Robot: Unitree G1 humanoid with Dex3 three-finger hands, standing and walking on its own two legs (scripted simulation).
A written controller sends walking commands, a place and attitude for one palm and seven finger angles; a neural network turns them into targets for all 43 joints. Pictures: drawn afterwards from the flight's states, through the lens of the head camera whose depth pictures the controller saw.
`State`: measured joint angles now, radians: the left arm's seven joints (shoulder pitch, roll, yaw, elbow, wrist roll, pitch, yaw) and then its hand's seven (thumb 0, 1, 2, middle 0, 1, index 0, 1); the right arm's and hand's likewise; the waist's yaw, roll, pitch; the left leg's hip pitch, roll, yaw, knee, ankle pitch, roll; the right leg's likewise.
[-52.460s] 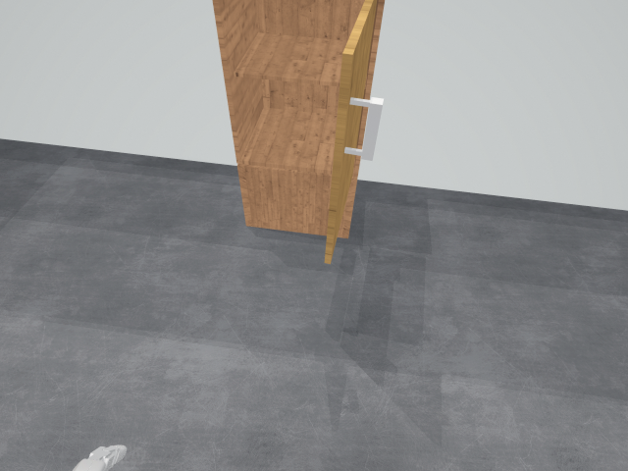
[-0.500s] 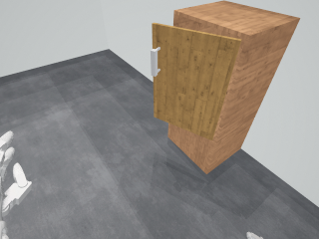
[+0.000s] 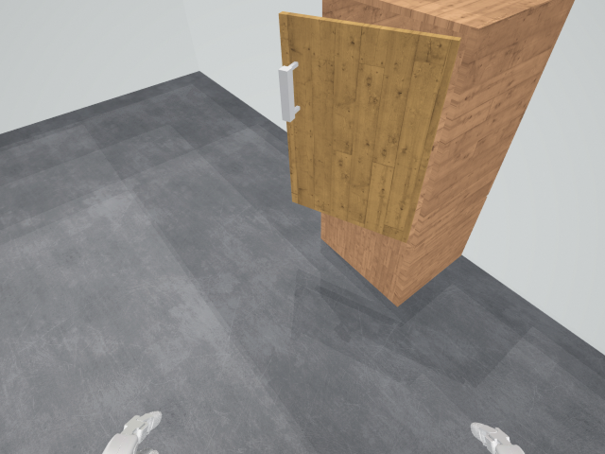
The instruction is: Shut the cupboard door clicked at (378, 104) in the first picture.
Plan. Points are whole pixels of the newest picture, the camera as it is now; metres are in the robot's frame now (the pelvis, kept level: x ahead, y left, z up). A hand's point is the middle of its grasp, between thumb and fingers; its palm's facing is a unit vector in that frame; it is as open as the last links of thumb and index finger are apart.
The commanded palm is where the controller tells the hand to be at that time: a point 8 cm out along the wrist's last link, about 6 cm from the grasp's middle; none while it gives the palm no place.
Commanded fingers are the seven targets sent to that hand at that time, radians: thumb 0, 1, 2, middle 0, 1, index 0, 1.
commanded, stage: let the arm hang, fingers relaxed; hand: left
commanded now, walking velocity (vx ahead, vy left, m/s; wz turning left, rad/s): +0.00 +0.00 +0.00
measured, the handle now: (291, 91) +0.94 +0.08 +0.04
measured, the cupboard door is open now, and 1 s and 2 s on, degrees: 23 23 23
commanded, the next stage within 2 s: look to check the result in 0.88 s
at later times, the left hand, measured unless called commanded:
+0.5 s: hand out of the picture -0.07 +0.22 -0.15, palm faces +0.01 -0.96 -0.29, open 7.3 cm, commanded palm none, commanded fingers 0.00 0.90 0.90 -0.20 -0.30 -0.20 -0.30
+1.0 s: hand out of the picture +0.05 +0.18 -0.16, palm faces -0.02 -0.98 -0.21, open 7.3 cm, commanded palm none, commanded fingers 0.00 0.90 0.90 -0.20 -0.30 -0.20 -0.30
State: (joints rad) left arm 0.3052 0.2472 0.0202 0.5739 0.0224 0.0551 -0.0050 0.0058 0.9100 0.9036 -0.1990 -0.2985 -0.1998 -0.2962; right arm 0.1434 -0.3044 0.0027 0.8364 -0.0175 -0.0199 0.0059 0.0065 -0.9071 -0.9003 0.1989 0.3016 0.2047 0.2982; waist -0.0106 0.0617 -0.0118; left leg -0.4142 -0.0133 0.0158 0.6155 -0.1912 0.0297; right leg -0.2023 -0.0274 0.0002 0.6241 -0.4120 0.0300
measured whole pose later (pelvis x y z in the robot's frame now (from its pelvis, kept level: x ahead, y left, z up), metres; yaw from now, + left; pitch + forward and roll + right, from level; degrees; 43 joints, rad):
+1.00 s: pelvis +0.02 -0.01 +0.02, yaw +0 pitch -2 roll +0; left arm 0.22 0.22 0.01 1.11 0.01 0.00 0.01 0.00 0.91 0.90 -0.20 -0.30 -0.21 -0.30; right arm 0.21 -0.23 -0.01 1.13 -0.01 0.01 -0.02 0.00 -0.91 -0.90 0.20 0.30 0.20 0.30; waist -0.02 -0.02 0.05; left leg -0.26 0.00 0.01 0.42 -0.12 0.01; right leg -0.03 -0.01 0.00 0.37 -0.31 0.01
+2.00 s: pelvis +0.04 +0.01 -0.01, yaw +10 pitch -2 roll -1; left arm 0.21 0.23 0.06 1.00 0.01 0.06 0.03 0.00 0.91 0.90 -0.20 -0.30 -0.21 -0.30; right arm 0.24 -0.20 -0.04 1.01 -0.02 0.04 0.00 0.00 -0.91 -0.90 0.20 0.30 0.20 0.30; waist -0.03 -0.04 0.12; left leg -0.37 -0.04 0.05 0.68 -0.28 0.08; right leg -0.29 -0.07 -0.04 1.04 -0.56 0.02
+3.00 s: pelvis +0.04 -0.01 +0.01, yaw +47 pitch +0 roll -1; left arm 0.21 0.26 0.08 0.90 0.03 0.05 -0.01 0.01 0.91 0.90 -0.20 -0.30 -0.20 -0.30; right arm 0.20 -0.20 -0.03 0.89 -0.03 0.01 0.00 0.00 -0.91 -0.90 0.20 0.30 0.20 0.30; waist 0.00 -0.03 0.07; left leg -0.22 -0.03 -0.03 0.51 -0.29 0.04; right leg -0.48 -0.10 -0.02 1.03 -0.39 0.07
